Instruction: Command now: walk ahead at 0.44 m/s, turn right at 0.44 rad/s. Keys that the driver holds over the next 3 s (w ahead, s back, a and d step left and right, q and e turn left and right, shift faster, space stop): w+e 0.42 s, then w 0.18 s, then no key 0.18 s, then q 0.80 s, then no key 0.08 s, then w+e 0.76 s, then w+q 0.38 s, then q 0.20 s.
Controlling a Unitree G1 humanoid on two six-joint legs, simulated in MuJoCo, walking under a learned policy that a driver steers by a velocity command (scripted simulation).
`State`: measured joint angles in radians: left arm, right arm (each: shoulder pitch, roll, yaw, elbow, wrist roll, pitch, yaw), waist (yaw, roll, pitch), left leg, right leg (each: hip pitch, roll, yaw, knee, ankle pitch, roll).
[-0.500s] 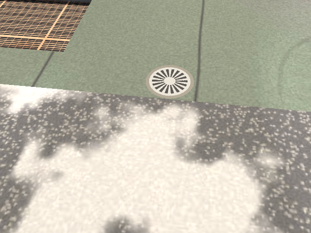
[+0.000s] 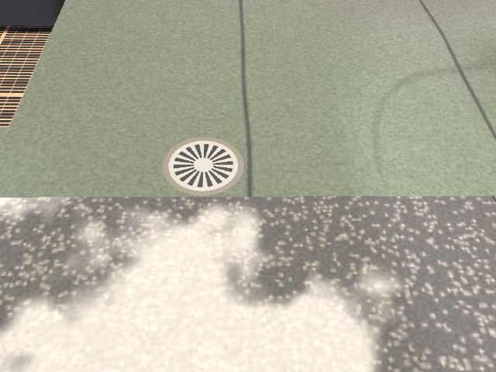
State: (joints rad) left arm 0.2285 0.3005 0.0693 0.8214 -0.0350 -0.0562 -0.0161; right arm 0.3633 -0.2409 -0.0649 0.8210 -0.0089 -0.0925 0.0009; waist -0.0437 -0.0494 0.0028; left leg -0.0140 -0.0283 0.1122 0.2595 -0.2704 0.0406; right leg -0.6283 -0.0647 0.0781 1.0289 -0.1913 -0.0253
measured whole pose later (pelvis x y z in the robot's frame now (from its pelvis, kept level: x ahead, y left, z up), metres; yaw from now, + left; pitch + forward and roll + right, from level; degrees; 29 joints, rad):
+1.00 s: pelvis +0.48 -0.06 -0.01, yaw -17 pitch +2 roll +0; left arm 0.18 0.29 0.04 0.71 0.00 0.01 0.04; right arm 0.18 -0.27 -0.04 0.72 0.00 -0.02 0.02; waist -0.02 -0.01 0.06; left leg -0.37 -0.05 -0.03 0.44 -0.10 0.05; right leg -0.47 -0.01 0.07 0.85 -0.42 0.07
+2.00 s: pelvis +0.55 -0.06 +0.00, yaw +1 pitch +2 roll +1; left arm 0.23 0.29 0.07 0.75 -0.02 -0.02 -0.01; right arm 0.27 -0.27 -0.06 0.75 0.00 -0.06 0.00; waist -0.03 -0.01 -0.03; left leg -0.07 -0.01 0.07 0.25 -0.21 0.03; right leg -0.52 -0.07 0.02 0.76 -0.21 0.01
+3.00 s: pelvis +1.06 -0.22 +0.00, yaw -3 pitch +2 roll +0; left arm 0.09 0.29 0.02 0.63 0.02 -0.09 0.01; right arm 0.30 -0.29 -0.06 0.76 0.02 -0.03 -0.01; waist -0.06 -0.03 0.07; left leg -0.21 -0.13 -0.12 0.37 -0.18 0.07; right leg -0.65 -0.04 0.12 0.73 -0.11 0.08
